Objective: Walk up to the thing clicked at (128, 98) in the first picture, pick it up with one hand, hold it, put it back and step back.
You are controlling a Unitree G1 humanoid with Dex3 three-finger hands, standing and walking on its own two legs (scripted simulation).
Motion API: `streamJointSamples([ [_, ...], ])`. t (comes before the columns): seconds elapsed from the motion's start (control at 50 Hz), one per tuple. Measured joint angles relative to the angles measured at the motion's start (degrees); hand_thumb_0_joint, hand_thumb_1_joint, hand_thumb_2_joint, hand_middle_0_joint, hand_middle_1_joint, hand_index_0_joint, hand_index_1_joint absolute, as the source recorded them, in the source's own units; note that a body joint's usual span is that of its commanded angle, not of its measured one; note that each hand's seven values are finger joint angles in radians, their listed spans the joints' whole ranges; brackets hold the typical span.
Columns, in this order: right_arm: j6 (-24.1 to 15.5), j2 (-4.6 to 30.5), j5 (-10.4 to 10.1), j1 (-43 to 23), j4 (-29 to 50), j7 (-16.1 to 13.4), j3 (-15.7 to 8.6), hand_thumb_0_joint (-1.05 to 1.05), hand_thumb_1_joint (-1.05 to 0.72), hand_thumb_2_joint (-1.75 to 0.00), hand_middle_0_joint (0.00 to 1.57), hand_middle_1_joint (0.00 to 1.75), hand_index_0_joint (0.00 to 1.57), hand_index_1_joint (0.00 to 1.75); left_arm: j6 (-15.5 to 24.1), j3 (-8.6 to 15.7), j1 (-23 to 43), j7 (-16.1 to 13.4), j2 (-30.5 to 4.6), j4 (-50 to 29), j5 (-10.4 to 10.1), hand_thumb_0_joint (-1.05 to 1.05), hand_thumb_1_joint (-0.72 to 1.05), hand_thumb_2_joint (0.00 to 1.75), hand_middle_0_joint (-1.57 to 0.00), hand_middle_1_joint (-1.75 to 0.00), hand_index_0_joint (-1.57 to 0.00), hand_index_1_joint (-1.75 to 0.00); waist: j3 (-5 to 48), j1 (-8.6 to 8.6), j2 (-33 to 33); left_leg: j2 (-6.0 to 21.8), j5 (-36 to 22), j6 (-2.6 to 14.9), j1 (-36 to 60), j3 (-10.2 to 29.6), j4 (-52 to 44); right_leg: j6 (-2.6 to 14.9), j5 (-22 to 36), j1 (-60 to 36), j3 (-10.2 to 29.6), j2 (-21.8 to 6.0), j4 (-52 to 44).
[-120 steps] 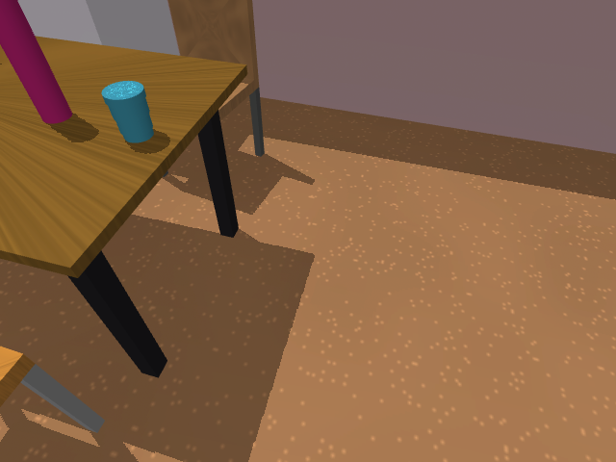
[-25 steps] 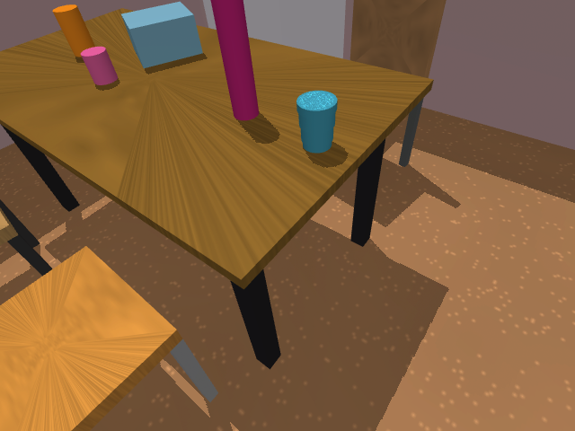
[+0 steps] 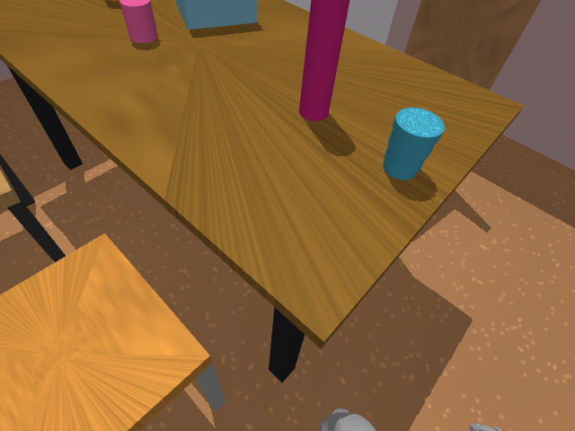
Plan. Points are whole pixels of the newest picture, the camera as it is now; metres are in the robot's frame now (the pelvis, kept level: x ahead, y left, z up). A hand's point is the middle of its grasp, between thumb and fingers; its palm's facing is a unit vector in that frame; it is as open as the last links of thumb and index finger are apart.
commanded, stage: walk up
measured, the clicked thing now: (409, 146) +0.62 -0.25 +0.03
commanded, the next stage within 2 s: stand in 1.64 s
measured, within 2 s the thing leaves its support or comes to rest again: neither
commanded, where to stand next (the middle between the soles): +0.05 -0.03 m, yaw -3 degrees
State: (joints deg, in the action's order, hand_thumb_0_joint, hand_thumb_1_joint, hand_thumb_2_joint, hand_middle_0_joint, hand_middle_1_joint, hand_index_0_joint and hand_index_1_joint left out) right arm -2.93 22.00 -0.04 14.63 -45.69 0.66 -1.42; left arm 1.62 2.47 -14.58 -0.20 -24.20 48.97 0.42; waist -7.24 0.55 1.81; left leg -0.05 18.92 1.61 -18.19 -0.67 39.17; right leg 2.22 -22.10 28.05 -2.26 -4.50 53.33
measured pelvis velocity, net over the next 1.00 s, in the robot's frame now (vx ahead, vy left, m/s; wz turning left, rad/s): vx -0.02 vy -0.03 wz -0.06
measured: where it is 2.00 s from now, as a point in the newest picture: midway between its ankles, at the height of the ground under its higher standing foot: outside the picture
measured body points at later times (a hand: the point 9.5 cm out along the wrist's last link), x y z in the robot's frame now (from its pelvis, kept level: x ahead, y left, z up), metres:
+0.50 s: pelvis -0.01 -0.02 +0.00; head +0.04 -0.01 +0.44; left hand +0.13 +0.29 -0.12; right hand +0.05 -0.35 -0.11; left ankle +0.01 +0.10 -0.72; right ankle +0.00 -0.17 -0.71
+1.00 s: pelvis -0.02 -0.03 +0.02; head -0.01 -0.04 +0.47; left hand +0.08 +0.26 -0.11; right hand +0.04 -0.34 -0.11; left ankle +0.01 +0.10 -0.72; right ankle +0.00 -0.17 -0.72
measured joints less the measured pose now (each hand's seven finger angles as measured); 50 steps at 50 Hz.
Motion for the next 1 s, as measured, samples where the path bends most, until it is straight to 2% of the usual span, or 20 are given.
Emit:
streamJointSamples([
  [0.1, 0.8, -0.1, -0.3, -0.3, -0.2, -1.3, 0.6, 0.00, -0.90, -0.90, 0.20, 0.30, 0.21, 0.30, -2.0, 0.0, 2.4, 0.7, 1.7, -0.1, 0.4, 0.00, 0.90, 0.90, -0.20, -0.30, -0.21, -0.30, -0.4, -0.34, -0.5, 0.1, 3.3, -0.42, -1.3, -0.3, 4.5, 1.06, 2.1, -3.6, -0.4, 2.2, -7.0],
  [0.12, 1.0, 0.1, -0.4, -0.4, -0.2, -1.5, 0.6, 0.00, -0.90, -0.90, 0.20, 0.30, 0.21, 0.30, -2.1, 0.0, 2.7, 0.9, 1.9, -0.2, 0.6, 0.00, 0.90, 0.90, -0.20, -0.30, -0.21, -0.30, -0.2, -0.24, -0.7, 0.3, 4.2, -0.65, -1.9, -0.5, 5.9, 0.99, 3.4, -5.1, -0.3, 2.6, -9.4],
  [0.16, 1.5, 0.5, -0.8, -1.7, -0.9, -2.0, 0.5, 0.00, -0.90, -0.90, 0.20, 0.30, 0.21, 0.30, -2.2, 0.0, 3.8, 1.1, 2.6, -0.1, 1.0, 0.00, 0.90, 0.90, -0.20, -0.30, -0.21, -0.30, -0.9, -0.32, -2.5, 1.7, 5.1, -0.92, -3.1, 0.2, 8.6, -0.64, 2.9, -5.5, -0.9, 4.0, -9.6],
  [0.24, 2.0, 0.6, -0.9, -3.4, -2.5, -2.6, 0.3, 0.01, -0.90, -0.90, 0.20, 0.30, 0.20, 0.30, -2.3, -0.7, 5.7, 1.6, 2.7, -0.7, 0.9, 0.00, 0.90, 0.90, -0.20, -0.30, -0.21, -0.30, -1.3, -0.56, -1.8, -0.1, 11.9, 0.01, -4.0, -0.1, 12.6, -0.80, 2.3, -4.4, -0.4, 2.9, -8.0],
  [0.28, 1.7, 0.8, -0.8, -3.7, -3.4, -2.5, 0.1, 0.01, -0.90, -0.90, 0.20, 0.30, 0.20, 0.30, -2.4, -1.0, 6.5, 1.5, 2.7, -1.1, 1.1, 0.00, 0.90, 0.90, -0.20, -0.30, -0.21, -0.30, -1.0, -0.61, -1.3, -0.5, 10.0, 0.17, -2.4, -0.8, 9.3, -1.13, 2.4, -3.9, -0.1, 2.4, -7.7],
  [0.32, 0.8, 0.5, -0.2, -3.7, -4.2, -2.4, -0.1, 0.00, -0.90, -0.90, 0.20, 0.30, 0.20, 0.30, -2.9, -1.1, 7.3, 1.4, 2.2, -1.2, 0.9, 0.00, 0.90, 0.90, -0.20, -0.30, -0.21, -0.30, -0.9, -0.63, 0.1, -1.3, 4.1, 0.02, -0.8, -1.7, 4.9, -1.53, 2.3, -3.2, 0.7, 1.6, -6.8],
  [0.34, 0.5, 0.4, 0.3, -3.4, -4.6, -2.4, 0.0, 0.00, -0.90, -0.90, 0.20, 0.30, 0.20, 0.30, -3.3, -1.0, 7.7, 1.3, 2.1, -1.0, 0.7, 0.00, 0.90, 0.90, -0.20, -0.30, -0.21, -0.30, -0.8, -0.50, 0.6, -1.3, 4.0, -0.03, -0.7, -2.0, 4.8, -1.22, 2.3, -3.0, 1.4, 1.9, -6.6],
  [0.4, -0.2, 0.4, 0.8, -2.5, -5.3, -2.2, 0.2, 0.00, -0.90, -0.90, 0.20, 0.30, 0.20, 0.30, -4.1, -0.7, 8.6, 1.1, 1.7, -0.1, 0.5, 0.00, 0.90, 0.90, -0.20, -0.30, -0.21, -0.30, -0.6, -0.94, 0.0, 0.2, 4.0, -0.08, -0.6, -1.3, 4.5, -0.34, -5.8, -2.9, 3.5, 4.3, -2.3],
  [0.44, -0.5, 0.4, 1.0, -2.1, -5.7, -2.4, 0.3, 0.00, -0.90, -0.90, 0.20, 0.30, 0.21, 0.30, -4.0, -0.2, 8.9, 1.1, 1.3, 0.5, 0.2, 0.00, 0.90, 0.90, -0.20, -0.30, -0.21, -0.30, -0.7, -1.15, -0.2, 1.1, 3.2, -0.49, -0.3, -0.9, 3.4, 0.04, -7.0, -3.7, 4.2, 4.6, -1.1],
  [0.48, -0.4, 0.6, 1.1, -2.0, -6.1, -2.3, 0.4, 0.00, -0.90, -0.90, 0.20, 0.30, 0.21, 0.30, -3.5, 0.1, 8.8, 1.3, 0.8, 1.1, 0.0, 0.00, 0.90, 0.90, -0.20, -0.30, -0.21, -0.30, -0.5, -1.20, -0.3, 2.1, 2.6, -1.15, -0.3, -0.8, 2.8, 0.07, -5.6, -5.8, 3.8, 3.8, -4.9],
  [0.52, 0.1, 0.9, 1.1, -2.2, -6.5, -2.1, 0.4, 0.00, -0.90, -0.90, 0.20, 0.30, 0.21, 0.30, -2.7, 0.4, 8.4, 1.3, 0.4, 2.0, 0.1, 0.00, 0.90, 0.90, -0.20, -0.30, -0.21, -0.30, -0.1, -1.01, -0.6, 3.0, 2.8, -1.96, -0.7, -0.9, 3.3, -0.32, 0.8, -9.5, 3.2, 3.2, -12.9],
  [0.54, 0.5, 1.3, 1.0, -2.7, -6.8, -2.0, 0.4, 0.01, -0.90, -0.90, 0.20, 0.30, 0.21, 0.30, -2.2, 0.5, 8.3, 1.1, 0.6, 2.8, 0.2, 0.00, 0.90, 0.90, -0.20, -0.30, -0.21, -0.30, -0.4, -1.03, -1.4, 4.0, 3.1, -2.42, -0.8, -0.5, 4.0, -1.85, 3.4, -10.3, 2.8, 3.9, -14.5],
  [0.56, 0.9, 1.4, 0.8, -3.1, -7.2, -1.9, 0.4, 0.01, -0.90, -0.90, 0.20, 0.30, 0.21, 0.30, -1.8, 0.4, 8.2, 1.0, 0.8, 3.5, 0.4, 0.00, 0.90, 0.90, -0.20, -0.30, -0.21, -0.30, -0.5, -1.34, -2.1, 4.5, 3.0, -2.56, -0.9, 0.1, 4.3, -2.70, 3.8, -10.6, 2.3, 4.4, -14.9],
  [0.6, 1.5, 1.3, 0.5, -3.6, -8.0, -1.7, 0.3, 0.01, -0.90, -0.90, 0.20, 0.30, 0.20, 0.30, -1.3, -0.2, 7.5, 1.1, 0.9, 4.8, 0.4, 0.00, 0.90, 0.90, -0.20, -0.30, -0.21, -0.30, 0.1, -1.52, -1.8, 3.5, 4.0, -2.10, -0.3, 0.6, 3.4, -3.00, 3.3, -10.3, 2.5, 3.9, -14.1],
  [0.68, 1.5, 1.3, 0.5, -4.4, -10.3, -1.0, 0.1, 0.01, -0.90, -0.90, 0.20, 0.30, 0.20, 0.30, -1.6, -1.4, 6.9, 1.3, 2.2, 7.5, 0.4, 0.00, 0.90, 0.90, -0.20, -0.30, -0.21, -0.30, 1.3, -1.55, -1.4, 1.9, -0.5, -2.80, 2.3, -0.1, -1.5, -3.55, 3.6, -11.1, 3.5, 2.5, -14.8],
  [0.82, 1.7, -0.3, 0.7, -5.4, -14.3, 0.2, 1.1, 0.01, -0.90, -0.90, 0.20, 0.30, 0.20, 0.30, -1.4, -2.1, 7.4, 1.7, 3.9, 11.3, 0.2, 0.00, 0.90, 0.90, -0.20, -0.30, -0.21, -0.30, 3.4, -0.84, -1.8, 1.9, -3.8, -2.82, 5.4, -0.5, -8.2, -3.49, 7.1, -13.8, 3.7, 2.6, -21.1],
  [1.0, 1.4, -1.7, 0.7, -6.8, -18.2, 0.2, 1.5, 0.01, -0.90, -0.90, 0.20, 0.30, 0.20, 0.30, -1.2, -1.9, 8.7, 1.5, 4.3, 15.0, -0.2, 0.00, 0.90, 0.90, -0.20, -0.30, -0.21, -0.30, 4.6, -0.44, -1.8, 2.1, -6.6, -2.93, 8.4, -1.0, -14.2, -3.87, 10.5, -17.0, 3.9, 2.8, -27.9],
])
